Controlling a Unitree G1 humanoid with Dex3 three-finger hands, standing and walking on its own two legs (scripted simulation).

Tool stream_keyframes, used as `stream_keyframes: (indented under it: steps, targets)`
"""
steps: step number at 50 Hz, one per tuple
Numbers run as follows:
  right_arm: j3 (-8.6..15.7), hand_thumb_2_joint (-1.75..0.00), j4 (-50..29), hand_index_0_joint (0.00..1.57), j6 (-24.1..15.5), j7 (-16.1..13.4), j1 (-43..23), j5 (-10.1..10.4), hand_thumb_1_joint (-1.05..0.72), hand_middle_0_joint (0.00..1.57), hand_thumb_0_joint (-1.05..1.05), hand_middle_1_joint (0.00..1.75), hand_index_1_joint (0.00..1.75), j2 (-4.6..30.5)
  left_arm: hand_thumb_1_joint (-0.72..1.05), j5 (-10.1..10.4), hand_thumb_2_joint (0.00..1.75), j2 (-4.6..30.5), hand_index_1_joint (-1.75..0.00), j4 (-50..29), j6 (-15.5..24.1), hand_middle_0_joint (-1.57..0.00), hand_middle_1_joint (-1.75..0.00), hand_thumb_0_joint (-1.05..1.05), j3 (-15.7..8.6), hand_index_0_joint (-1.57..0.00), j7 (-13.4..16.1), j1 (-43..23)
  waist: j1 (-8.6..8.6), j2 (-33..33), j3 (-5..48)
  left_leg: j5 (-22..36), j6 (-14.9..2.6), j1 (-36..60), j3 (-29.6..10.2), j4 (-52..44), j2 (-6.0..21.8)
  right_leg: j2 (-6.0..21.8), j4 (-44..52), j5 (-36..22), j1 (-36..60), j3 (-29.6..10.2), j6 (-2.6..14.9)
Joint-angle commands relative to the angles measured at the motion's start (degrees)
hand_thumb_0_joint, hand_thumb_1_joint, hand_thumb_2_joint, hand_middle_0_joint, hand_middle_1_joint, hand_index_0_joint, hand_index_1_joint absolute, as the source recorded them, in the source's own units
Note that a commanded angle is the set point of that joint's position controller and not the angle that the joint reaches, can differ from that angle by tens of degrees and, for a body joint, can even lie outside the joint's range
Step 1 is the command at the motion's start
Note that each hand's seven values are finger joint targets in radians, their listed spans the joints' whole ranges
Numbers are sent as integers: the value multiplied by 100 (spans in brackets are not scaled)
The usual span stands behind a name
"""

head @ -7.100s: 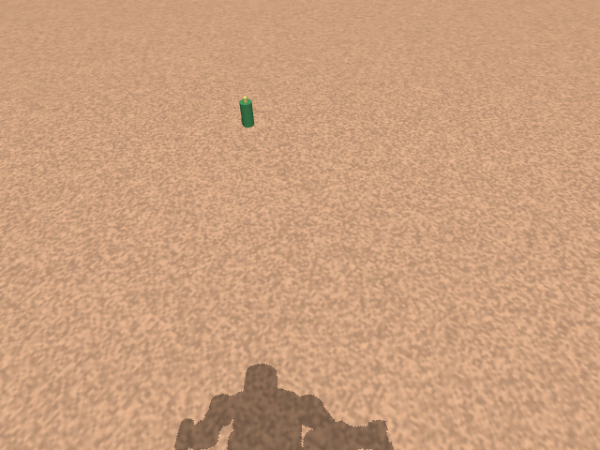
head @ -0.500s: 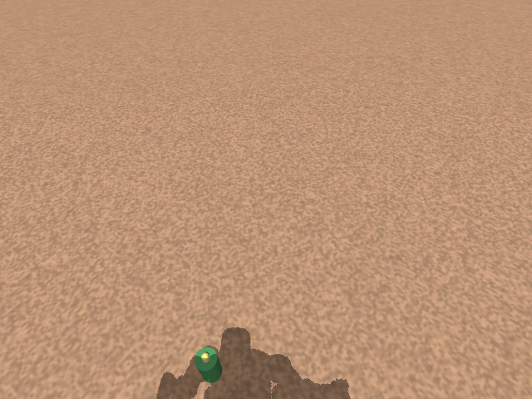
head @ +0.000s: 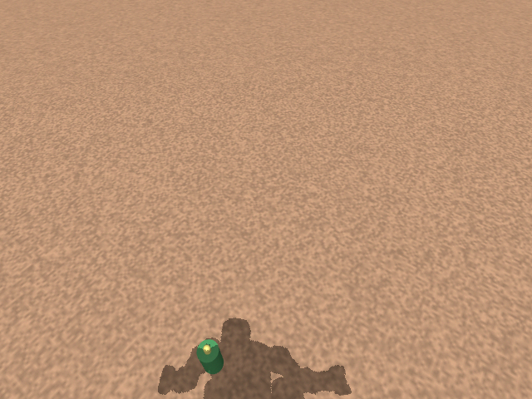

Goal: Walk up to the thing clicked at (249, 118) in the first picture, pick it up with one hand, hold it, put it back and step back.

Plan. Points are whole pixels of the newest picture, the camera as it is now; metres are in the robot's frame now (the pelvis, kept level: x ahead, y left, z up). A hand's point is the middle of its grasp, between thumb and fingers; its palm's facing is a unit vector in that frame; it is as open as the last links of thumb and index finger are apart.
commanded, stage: stand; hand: left
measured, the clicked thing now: (210, 355) +0.37 +0.21 -0.69
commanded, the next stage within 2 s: go down in 1.92 s
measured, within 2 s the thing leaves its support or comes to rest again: neither
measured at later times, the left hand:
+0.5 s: hand out of the picture +0.05 +0.25 -0.16, palm faces -0.02 -0.94 -0.34, open 7.4 cm
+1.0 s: hand out of the picture +0.06 +0.25 -0.16, palm faces -0.02 -0.94 -0.34, open 7.4 cm
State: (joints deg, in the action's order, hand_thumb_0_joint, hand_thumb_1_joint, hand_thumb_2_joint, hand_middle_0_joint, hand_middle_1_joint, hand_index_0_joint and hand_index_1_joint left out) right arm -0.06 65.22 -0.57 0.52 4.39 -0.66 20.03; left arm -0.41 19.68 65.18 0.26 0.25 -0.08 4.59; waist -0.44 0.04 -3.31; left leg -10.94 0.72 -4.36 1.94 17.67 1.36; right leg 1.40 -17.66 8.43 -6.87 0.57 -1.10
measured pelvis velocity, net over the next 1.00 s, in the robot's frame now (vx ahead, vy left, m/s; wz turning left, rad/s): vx -0.01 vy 0.00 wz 0.01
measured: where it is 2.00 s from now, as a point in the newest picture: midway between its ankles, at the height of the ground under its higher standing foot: outside the picture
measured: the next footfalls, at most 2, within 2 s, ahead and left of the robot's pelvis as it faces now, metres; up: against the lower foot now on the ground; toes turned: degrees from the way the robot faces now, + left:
none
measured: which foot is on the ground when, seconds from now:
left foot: down 0.00-1.00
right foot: down 0.00-1.00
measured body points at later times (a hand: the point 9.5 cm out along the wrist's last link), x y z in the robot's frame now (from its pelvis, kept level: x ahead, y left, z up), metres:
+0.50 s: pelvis -0.01 +0.00 +0.00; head +0.00 +0.00 +0.45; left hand +0.06 +0.30 -0.13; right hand +0.06 -0.30 -0.14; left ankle -0.01 +0.12 -0.75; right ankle +0.01 -0.13 -0.75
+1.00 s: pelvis -0.01 +0.00 +0.00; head -0.01 -0.01 +0.45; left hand +0.06 +0.30 -0.13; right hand +0.07 -0.30 -0.13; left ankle -0.01 +0.12 -0.75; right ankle +0.01 -0.13 -0.75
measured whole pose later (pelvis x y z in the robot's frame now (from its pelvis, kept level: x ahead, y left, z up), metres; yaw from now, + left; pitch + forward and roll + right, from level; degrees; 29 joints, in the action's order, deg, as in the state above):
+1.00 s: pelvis -0.01 +0.00 +0.00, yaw +1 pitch -2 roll +0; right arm -0.2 65.3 -0.6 0.8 6.6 -0.8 20.2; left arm -0.7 19.9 64.9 0.4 0.4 -0.3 6.7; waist -0.3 0.3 -2.2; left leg -10.4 0.9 -5.1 1.1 17.9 1.4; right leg 1.4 -17.6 8.1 -7.2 1.4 -0.8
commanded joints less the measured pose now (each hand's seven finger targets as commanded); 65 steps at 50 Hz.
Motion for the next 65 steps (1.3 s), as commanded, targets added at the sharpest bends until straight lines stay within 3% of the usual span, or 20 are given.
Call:
stream_keyframes:
  steps: [1,10,13,16,22,26,42,46,56,61,65]
  targets:
    - [219,-90,-310,20,-103,-83,-211,15,-90,20,0,30,30,1223,90,9,90,1252,-30,-295,147,-20,-30,0,-236,-20,58,-265,23,35,513,728,-145,-98,-505,-337,665,635,242,-773,192,-505,160]
    - [236,-90,-313,20,-132,-77,-209,16,-90,20,0,30,30,1226,90,-7,90,1251,-30,-290,149,-20,-30,0,-237,-20,52,-197,31,16,501,795,-151,-36,-536,-328,681,650,231,-759,117,-490,178]
    - [234,-90,-290,20,-124,-77,-152,11,-90,20,0,30,30,1234,90,6,90,1237,-30,-276,138,-20,-30,0,-232,-20,45,-187,29,27,414,612,-150,-161,-560,-396,668,643,253,-585,130,-487,178]
    - [236,-90,-290,20,-115,-71,-175,3,-90,20,0,30,30,1244,90,-1,90,1234,-30,-258,124,-20,-30,0,-231,-20,31,-139,46,54,256,73,-140,-297,-577,-465,640,614,311,-163,-7,-490,174]
    - [257,-90,-288,20,-96,-54,-125,2,-90,20,0,30,30,1221,90,-23,90,1270,-30,-283,141,-20,-30,0,-226,-20,42,-74,50,-40,308,19,-169,-298,-598,-407,619,620,355,40,-69,-502,173]
    - [245,-90,-283,20,-117,-58,-36,2,-90,20,0,30,30,1230,90,-13,90,1278,-30,-296,159,-20,-30,0,-239,-20,39,-92,23,-30,448,431,-177,-233,-592,-342,646,669,247,-505,130,-514,189]
    - [219,-90,-327,20,-104,-79,-22,9,-90,20,0,30,30,1225,90,-25,90,1285,-30,-306,146,-20,-30,0,-236,-20,47,-26,45,-25,424,549,-175,-218,-589,-295,663,669,243,-576,102,-481,202]
    - [220,-90,-317,20,-105,-66,5,9,-90,20,0,30,30,1234,90,-4,90,1270,-30,-317,155,-20,-30,0,-219,-20,44,-16,52,-36,297,335,-153,-294,-612,-357,639,628,316,-212,9,-470,181]
    - [231,-90,-360,20,-103,-67,-32,2,-90,20,0,30,30,1259,90,-14,90,1286,-30,-351,158,-20,-30,0,-236,-20,48,-43,44,47,424,464,-169,-229,-594,-301,658,658,276,-476,103,-485,197]
    - [220,-90,-329,20,-102,-61,-3,11,-90,20,0,30,30,1225,90,-6,90,1287,-30,-338,152,-20,-30,0,-228,-20,37,12,57,3,313,291,-155,-270,-613,-369,641,627,302,-195,-9,-479,200]
    - [226,-90,-361,20,-111,-74,-26,9,-90,20,0,30,30,1242,90,-26,90,1274,-30,-351,162,-20,-30,0,-229,-20,49,3,37,35,493,625,-171,-206,-588,-278,661,676,250,-666,148,-492,201]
